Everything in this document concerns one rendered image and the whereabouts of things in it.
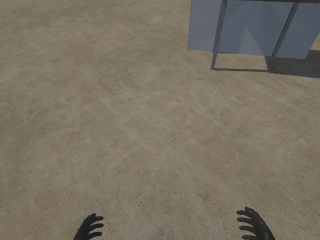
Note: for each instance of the table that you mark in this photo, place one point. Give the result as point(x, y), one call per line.
point(221, 18)

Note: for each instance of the right robot hand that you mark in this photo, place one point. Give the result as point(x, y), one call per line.
point(260, 229)

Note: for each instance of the left robot hand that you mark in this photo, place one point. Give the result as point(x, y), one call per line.
point(86, 227)

